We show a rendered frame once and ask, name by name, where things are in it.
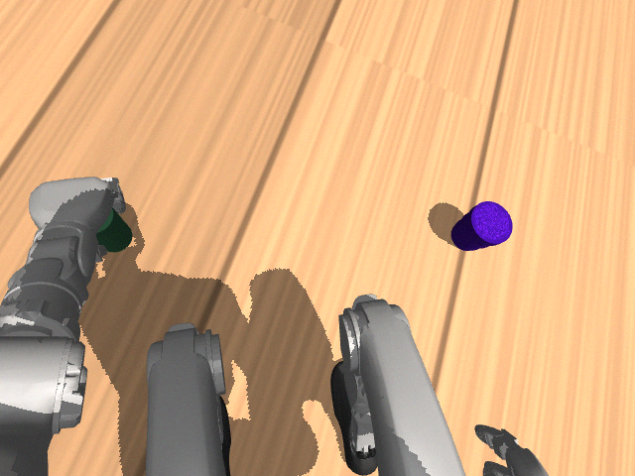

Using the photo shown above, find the left robot hand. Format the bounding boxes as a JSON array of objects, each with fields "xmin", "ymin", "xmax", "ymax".
[{"xmin": 29, "ymin": 177, "xmax": 126, "ymax": 263}]

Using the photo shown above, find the left robot arm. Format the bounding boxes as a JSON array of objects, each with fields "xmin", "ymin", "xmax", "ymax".
[{"xmin": 0, "ymin": 221, "xmax": 97, "ymax": 476}]

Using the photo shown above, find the right robot foot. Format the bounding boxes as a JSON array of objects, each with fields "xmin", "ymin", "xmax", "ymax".
[{"xmin": 330, "ymin": 361, "xmax": 377, "ymax": 476}]

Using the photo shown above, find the right robot hand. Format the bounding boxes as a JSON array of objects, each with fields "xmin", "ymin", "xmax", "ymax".
[{"xmin": 475, "ymin": 424, "xmax": 549, "ymax": 476}]

